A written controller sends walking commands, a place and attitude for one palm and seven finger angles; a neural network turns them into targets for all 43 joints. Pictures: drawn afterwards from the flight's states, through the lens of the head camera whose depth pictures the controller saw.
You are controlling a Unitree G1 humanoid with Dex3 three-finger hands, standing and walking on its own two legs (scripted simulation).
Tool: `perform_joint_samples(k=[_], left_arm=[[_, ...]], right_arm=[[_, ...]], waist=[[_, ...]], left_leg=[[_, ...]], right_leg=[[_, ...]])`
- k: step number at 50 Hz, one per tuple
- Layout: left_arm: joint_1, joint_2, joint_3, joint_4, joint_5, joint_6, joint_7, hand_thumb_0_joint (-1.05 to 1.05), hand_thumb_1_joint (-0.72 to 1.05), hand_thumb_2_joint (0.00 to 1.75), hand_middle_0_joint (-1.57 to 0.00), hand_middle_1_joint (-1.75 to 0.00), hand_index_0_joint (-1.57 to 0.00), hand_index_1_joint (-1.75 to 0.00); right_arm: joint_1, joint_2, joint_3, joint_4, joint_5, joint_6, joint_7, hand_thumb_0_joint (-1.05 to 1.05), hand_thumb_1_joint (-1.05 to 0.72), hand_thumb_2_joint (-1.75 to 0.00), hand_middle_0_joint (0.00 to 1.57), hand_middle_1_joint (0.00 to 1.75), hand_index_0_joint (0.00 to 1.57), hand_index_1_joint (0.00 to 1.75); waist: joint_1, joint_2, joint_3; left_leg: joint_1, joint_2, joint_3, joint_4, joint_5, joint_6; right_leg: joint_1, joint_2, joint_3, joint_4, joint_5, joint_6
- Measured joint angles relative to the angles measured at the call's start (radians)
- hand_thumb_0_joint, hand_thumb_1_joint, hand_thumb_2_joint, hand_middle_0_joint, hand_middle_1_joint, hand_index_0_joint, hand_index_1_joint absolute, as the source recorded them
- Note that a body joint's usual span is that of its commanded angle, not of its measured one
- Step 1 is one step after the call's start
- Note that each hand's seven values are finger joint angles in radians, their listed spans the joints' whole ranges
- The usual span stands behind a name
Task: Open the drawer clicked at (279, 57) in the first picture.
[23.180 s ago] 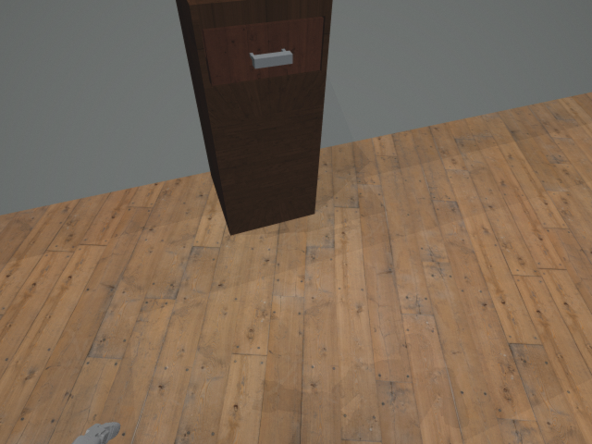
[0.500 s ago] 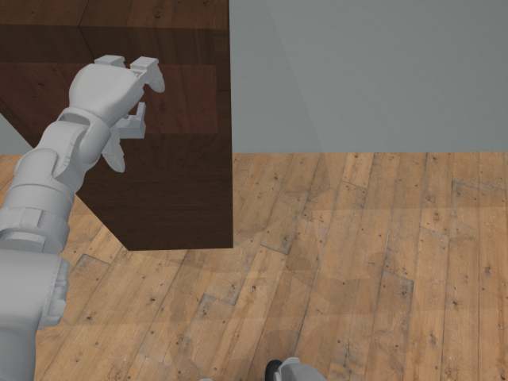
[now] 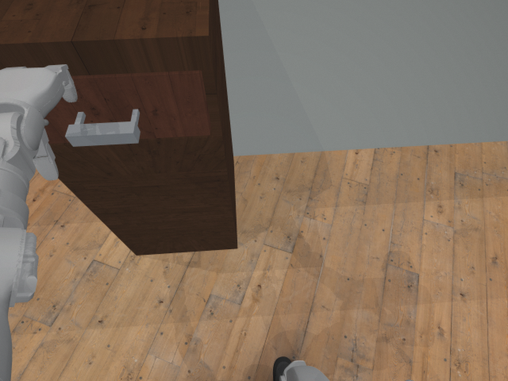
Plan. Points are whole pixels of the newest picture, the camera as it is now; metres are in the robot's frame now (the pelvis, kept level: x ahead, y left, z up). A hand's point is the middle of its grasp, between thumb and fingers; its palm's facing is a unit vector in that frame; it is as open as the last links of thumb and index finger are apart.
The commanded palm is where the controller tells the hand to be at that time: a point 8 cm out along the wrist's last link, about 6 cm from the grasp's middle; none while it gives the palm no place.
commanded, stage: move the hooked fingers above the handle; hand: left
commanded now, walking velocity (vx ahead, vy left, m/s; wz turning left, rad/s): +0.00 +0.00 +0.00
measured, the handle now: (106, 124) +0.56 +0.25 +0.03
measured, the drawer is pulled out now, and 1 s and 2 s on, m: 0.00 0.00 0.00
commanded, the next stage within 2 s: lift the fingers back up to retry in 0.78 s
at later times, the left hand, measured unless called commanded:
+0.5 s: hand (114, 109) +0.52 +0.20 +0.10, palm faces +0.04 +0.03 -1.00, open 13.4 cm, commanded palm +0.50 +0.28 +0.15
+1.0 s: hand (116, 126) +0.50 +0.20 +0.08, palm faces -0.01 -0.08 -1.00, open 13.8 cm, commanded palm +0.51 +0.26 +0.15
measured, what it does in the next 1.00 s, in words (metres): stands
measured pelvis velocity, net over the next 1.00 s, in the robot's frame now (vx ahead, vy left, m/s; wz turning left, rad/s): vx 0.01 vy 0.00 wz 0.04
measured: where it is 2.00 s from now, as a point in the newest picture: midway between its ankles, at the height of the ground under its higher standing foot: outside the picture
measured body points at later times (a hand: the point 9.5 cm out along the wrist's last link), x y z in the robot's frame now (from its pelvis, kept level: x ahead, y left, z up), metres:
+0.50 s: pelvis +0.00 +0.01 +0.00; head +0.09 -0.02 +0.44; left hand +0.51 +0.20 +0.16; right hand +0.06 -0.24 -0.15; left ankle -0.03 +0.09 -0.72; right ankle +0.05 -0.10 -0.72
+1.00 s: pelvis +0.01 +0.00 -0.01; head +0.11 +0.02 +0.43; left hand +0.50 +0.21 +0.14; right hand +0.02 -0.31 -0.11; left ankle -0.03 +0.09 -0.72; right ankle +0.05 -0.10 -0.72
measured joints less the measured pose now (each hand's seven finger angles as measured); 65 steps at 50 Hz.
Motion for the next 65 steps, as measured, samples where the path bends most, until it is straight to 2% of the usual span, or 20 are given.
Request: perform_joint_samples(k=[3,6,9,13,15,17,20,24,27,34,39,42,45,47,50,53,55,58,62,65], left_arm=[[0.027,-0.014,-0.073,-0.066,-0.034,-0.058,-0.061,0.0,-0.49,0.3,-0.33,-1.2,-0.33,-1.21],[0.066,-0.072,-0.104,-0.166,-0.073,-0.14,-0.084,-0.01,-0.49,0.3,-0.32,-1.2,-0.33,-1.21],[0.101,-0.115,-0.082,-0.266,-0.081,-0.209,-0.037,0.0,-0.49,0.3,-0.33,-1.2,-0.33,-1.22],[0.11,-0.131,-0.013,-0.286,-0.046,-0.253,0.099,0.0,-0.49,0.3,-0.41,-1.22,-0.33,-1.22],[0.109,-0.145,-0.025,-0.257,-0.027,-0.228,0.185,0.0,-0.49,0.3,-0.49,-1.24,-0.32,-1.21],[0.099,-0.161,-0.041,-0.232,0.003,-0.168,0.243,0.0,-0.49,0.3,-0.53,-1.25,-0.32,-1.21],[0.086,-0.179,-0.042,-0.19,0.012,-0.091,0.272,0.0,-0.49,0.3,-0.54,-1.25,-0.33,-1.24],[0.051,-0.181,-0.03,-0.116,0.002,0.001,0.221,0.0,-0.49,0.3,-0.51,-1.24,-0.37,-1.27],[0.026,-0.159,-0.001,-0.067,-0.011,0.021,0.163,0.0,-0.49,0.3,-0.46,-1.23,-0.4,-1.27],[-0.006,-0.041,0.079,-0.005,-0.008,0.004,0.068,0.0,-0.49,0.3,-0.36,-1.21,-0.38,-1.23],[0.019,0.026,0.02,-0.007,0.004,-0.04,0.003,0.0,-0.49,0.3,-0.33,-1.2,-0.34,-1.21],[0.046,0.002,-0.046,-0.075,-0.036,-0.092,-0.045,0.0,-0.49,0.3,-0.32,-1.2,-0.33,-1.21],[0.087,-0.063,-0.082,-0.191,-0.073,-0.164,-0.059,-0.01,-0.49,0.3,-0.32,-1.2,-0.32,-1.2],[0.115,-0.103,-0.077,-0.26,-0.079,-0.215,-0.035,-0.01,-0.49,0.3,-0.32,-1.2,-0.32,-1.2],[0.116,-0.138,-0.042,-0.296,-0.061,-0.248,0.064,0.0,-0.49,0.3,-0.33,-1.2,-0.32,-1.2],[0.115,-0.155,0.001,-0.268,-0.035,-0.234,0.18,0.0,-0.49,0.3,-0.46,-1.27,-0.32,-1.2],[0.109,-0.18,-0.022,-0.242,0.0,-0.173,0.261,0.0,-0.49,0.3,-0.52,-1.29,-0.32,-1.2],[0.088,-0.22,-0.033,-0.196,0.017,-0.082,0.315,0.0,-0.49,0.3,-0.54,-1.28,-0.34,-1.24],[0.032,-0.252,-0.045,-0.106,0.019,0.042,0.284,0.0,-0.49,0.3,-0.51,-1.26,-0.38,-1.3],[-0.004,-0.247,-0.034,-0.041,0.01,0.087,0.223,0.0,-0.49,0.3,-0.48,-1.25,-0.39,-1.31]], right_arm=[[0.056,-0.031,-0.044,0.021,-0.01,-0.009,0.006,0.01,-0.91,-0.89,0.21,0.3,0.2,0.3],[0.094,-0.051,-0.075,0.052,-0.021,-0.013,0.014,0.01,-0.91,-0.89,0.2,0.3,0.2,0.3],[0.11,-0.06,-0.092,0.067,-0.035,-0.019,0.022,0.01,-0.91,-0.9,0.2,0.29,0.2,0.3],[0.102,-0.057,-0.089,0.058,-0.054,-0.016,0.041,0.01,-0.91,-0.9,0.2,0.29,0.2,0.3],[0.086,-0.048,-0.074,0.059,-0.055,-0.005,0.055,0.01,-0.91,-0.9,0.2,0.29,0.2,0.3],[0.057,-0.033,-0.052,0.06,-0.051,0.006,0.067,0.01,-0.91,-0.9,0.2,0.29,0.2,0.3],[0.003,-0.001,-0.019,0.055,-0.042,0.024,0.071,0.01,-0.91,-0.9,0.2,0.29,0.2,0.3],[-0.061,0.044,0.023,0.04,-0.019,0.039,0.051,0.01,-0.91,-0.9,0.2,0.29,0.2,0.3],[-0.084,0.064,0.048,0.023,-0.001,0.039,0.029,0.01,-0.91,-0.89,0.21,0.3,0.2,0.3],[-0.051,0.041,0.045,-0.006,0.009,0.013,-0.004,0.01,-0.9,-0.89,0.21,0.3,0.21,0.31],[0.03,-0.018,-0.014,0.003,0.0,-0.012,-0.003,0.01,-0.91,-0.89,0.21,0.3,0.2,0.3],[0.079,-0.043,-0.053,0.032,-0.01,-0.02,0.002,0.01,-0.91,-0.89,0.21,0.3,0.2,0.3],[0.112,-0.054,-0.082,0.064,-0.024,-0.026,0.012,0.01,-0.91,-0.89,0.2,0.3,0.2,0.3],[0.119,-0.059,-0.092,0.073,-0.034,-0.028,0.018,0.01,-0.91,-0.9,0.2,0.29,0.2,0.3],[0.101,-0.059,-0.091,0.07,-0.049,-0.028,0.033,0.01,-0.91,-0.9,0.2,0.29,0.2,0.3],[0.076,-0.048,-0.079,0.055,-0.06,-0.018,0.052,0.01,-0.91,-0.9,0.2,0.29,0.2,0.3],[0.053,-0.036,-0.064,0.054,-0.061,-0.007,0.069,0.01,-0.91,-0.9,0.2,0.29,0.2,0.3],[0.003,-0.009,-0.033,0.056,-0.056,0.013,0.085,0.01,-0.91,-0.9,0.2,0.29,0.2,0.3],[-0.061,0.038,0.007,0.052,-0.036,0.033,0.077,0.01,-0.91,-0.9,0.2,0.29,0.2,0.3],[-0.087,0.066,0.035,0.036,-0.019,0.039,0.055,0.01,-0.91,-0.89,0.2,0.3,0.2,0.3]], waist=[[0.017,-0.011,0.003],[0.025,-0.022,0.0],[0.014,-0.03,-0.016],[-0.011,-0.019,-0.049],[-0.008,-0.008,-0.053],[-0.006,0.002,-0.048],[-0.006,0.017,-0.037],[-0.018,0.032,-0.016],[-0.027,0.035,0.001],[-0.028,0.015,0.01],[-0.003,0.003,0.006],[0.017,-0.009,0.008],[0.027,-0.022,-0.001],[0.019,-0.028,-0.017],[-0.011,-0.03,-0.041],[-0.022,-0.018,-0.055],[-0.014,-0.004,-0.056],[-0.003,0.016,-0.049],[-0.007,0.034,-0.035],[-0.02,0.037,-0.023]], left_leg=[[-0.022,-0.003,-0.026,0.025,-0.011,-0.001],[-0.038,-0.008,-0.047,0.048,-0.024,-0.002],[-0.058,-0.011,-0.054,0.072,-0.041,-0.003],[-0.088,-0.007,-0.044,0.109,-0.069,0.0],[-0.094,-0.006,-0.038,0.119,-0.075,0.002],[-0.094,-0.005,-0.03,0.118,-0.073,0.006],[-0.078,-0.003,-0.012,0.097,-0.057,0.007],[-0.03,-0.001,0.013,0.045,-0.026,0.008],[0.006,0.0,0.027,0.009,-0.006,0.007],[0.008,0.005,0.032,-0.006,0.01,-0.001],[-0.037,0.005,0.004,0.03,-0.003,-0.004],[-0.059,-0.001,-0.023,0.052,-0.013,-0.004],[-0.069,-0.007,-0.046,0.067,-0.022,-0.004],[-0.074,-0.009,-0.053,0.079,-0.033,-0.005],[-0.088,-0.007,-0.049,0.104,-0.056,-0.002],[-0.098,-0.003,-0.034,0.122,-0.073,0.002],[-0.099,-0.003,-0.025,0.125,-0.075,0.006],[-0.088,-0.004,-0.01,0.109,-0.064,0.011],[-0.048,-0.007,0.009,0.063,-0.035,0.013],[-0.012,-0.007,0.024,0.025,-0.013,0.012]], right_leg=[[-0.008,-0.006,-0.026,0.012,-0.014,-0.002],[-0.015,-0.014,-0.047,0.029,-0.032,-0.002],[-0.033,-0.017,-0.054,0.053,-0.051,-0.002],[-0.068,-0.012,-0.045,0.09,-0.074,0.0],[-0.076,-0.011,-0.04,0.1,-0.078,0.002],[-0.079,-0.009,-0.032,0.101,-0.072,0.005],[-0.071,-0.005,-0.014,0.084,-0.053,0.007],[-0.034,0.0,0.012,0.043,-0.02,0.009],[-0.006,0.003,0.027,0.015,0.002,0.009],[-0.006,0.009,0.031,0.002,0.018,0.001],[-0.035,0.004,0.003,0.021,0.004,-0.004],[-0.043,-0.005,-0.025,0.034,-0.011,-0.004],[-0.043,-0.013,-0.047,0.043,-0.027,-0.004],[-0.046,-0.016,-0.053,0.054,-0.04,-0.003],[-0.063,-0.013,-0.05,0.079,-0.06,-0.002],[-0.08,-0.008,-0.035,0.099,-0.071,0.001],[-0.084,-0.007,-0.027,0.103,-0.071,0.006],[-0.079,-0.007,-0.011,0.093,-0.058,0.011],[-0.05,-0.007,0.009,0.059,-0.03,0.015],[-0.022,-0.005,0.024,0.032,-0.009,0.015]])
